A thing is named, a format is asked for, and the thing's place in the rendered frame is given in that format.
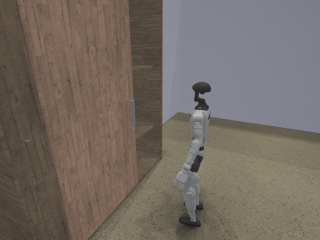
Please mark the handle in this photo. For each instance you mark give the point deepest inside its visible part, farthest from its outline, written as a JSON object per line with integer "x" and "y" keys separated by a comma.
{"x": 132, "y": 112}
{"x": 32, "y": 159}

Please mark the left robot hand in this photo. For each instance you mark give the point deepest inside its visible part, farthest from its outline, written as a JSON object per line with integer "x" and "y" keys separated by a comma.
{"x": 182, "y": 177}

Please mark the left robot upper arm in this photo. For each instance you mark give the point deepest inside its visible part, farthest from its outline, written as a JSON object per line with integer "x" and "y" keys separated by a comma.
{"x": 198, "y": 120}

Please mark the robot right thigh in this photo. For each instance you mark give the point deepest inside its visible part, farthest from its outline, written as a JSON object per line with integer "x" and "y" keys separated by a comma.
{"x": 195, "y": 179}

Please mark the wardrobe door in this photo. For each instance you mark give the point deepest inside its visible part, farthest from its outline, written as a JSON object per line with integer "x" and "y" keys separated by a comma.
{"x": 80, "y": 52}
{"x": 21, "y": 117}

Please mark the right robot hand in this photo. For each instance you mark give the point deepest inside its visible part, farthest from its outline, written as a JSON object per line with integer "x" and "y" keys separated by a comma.
{"x": 189, "y": 146}

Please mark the robot left forearm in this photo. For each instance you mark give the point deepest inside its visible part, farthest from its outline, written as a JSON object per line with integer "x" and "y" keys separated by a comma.
{"x": 193, "y": 152}

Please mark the left robot shin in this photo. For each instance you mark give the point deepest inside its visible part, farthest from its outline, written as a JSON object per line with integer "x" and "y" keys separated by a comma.
{"x": 190, "y": 203}

